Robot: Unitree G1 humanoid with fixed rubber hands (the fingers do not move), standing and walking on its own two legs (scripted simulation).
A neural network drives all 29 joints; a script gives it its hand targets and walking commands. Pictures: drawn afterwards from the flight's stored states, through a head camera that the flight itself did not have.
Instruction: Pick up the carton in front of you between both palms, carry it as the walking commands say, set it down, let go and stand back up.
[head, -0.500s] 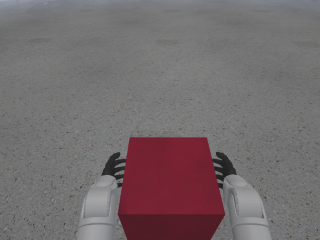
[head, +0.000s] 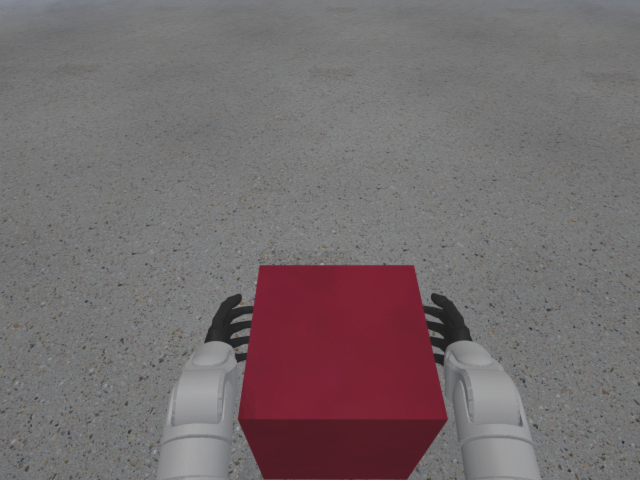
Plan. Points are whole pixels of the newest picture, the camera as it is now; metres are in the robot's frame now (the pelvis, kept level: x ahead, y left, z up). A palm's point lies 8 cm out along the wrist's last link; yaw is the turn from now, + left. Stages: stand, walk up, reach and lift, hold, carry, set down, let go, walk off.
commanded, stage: carry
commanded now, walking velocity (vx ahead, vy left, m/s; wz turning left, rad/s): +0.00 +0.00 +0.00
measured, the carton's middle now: (336, 376) +0.29 +0.00 -0.04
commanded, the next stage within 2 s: hold in 0.30 s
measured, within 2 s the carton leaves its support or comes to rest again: neither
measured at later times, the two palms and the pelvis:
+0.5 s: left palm (247, 354) +0.28 +0.12 +0.04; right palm (493, 381) +0.24 -0.18 +0.04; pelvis -0.01 +0.00 +0.01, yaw -7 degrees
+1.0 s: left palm (225, 348) +0.28 +0.14 +0.05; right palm (472, 386) +0.23 -0.15 +0.05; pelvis -0.03 +0.05 +0.01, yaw -10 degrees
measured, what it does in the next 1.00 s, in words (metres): shifts its weight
